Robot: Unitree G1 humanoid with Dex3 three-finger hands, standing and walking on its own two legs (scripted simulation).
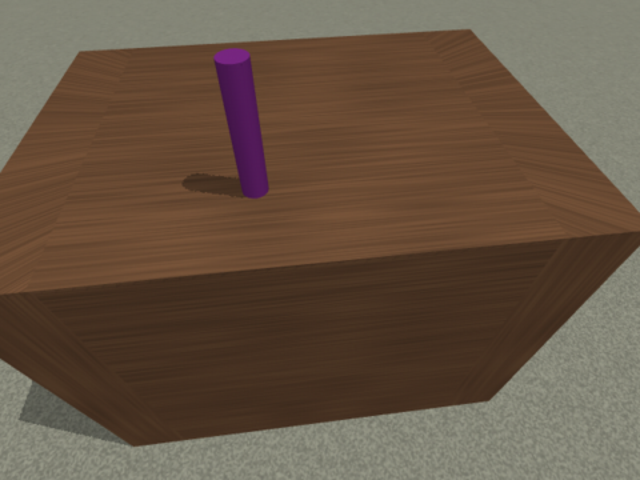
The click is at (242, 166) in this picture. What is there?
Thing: slim round
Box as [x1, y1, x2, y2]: [214, 48, 268, 198]
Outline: 225,49 217,52 214,55 214,61 242,192 248,197 259,197 266,193 268,186 249,54 247,51 243,49
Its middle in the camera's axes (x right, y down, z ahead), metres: -0.11 -0.16 +0.59
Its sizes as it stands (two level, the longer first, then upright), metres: 0.046 0.046 0.229
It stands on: a support 0.80 m high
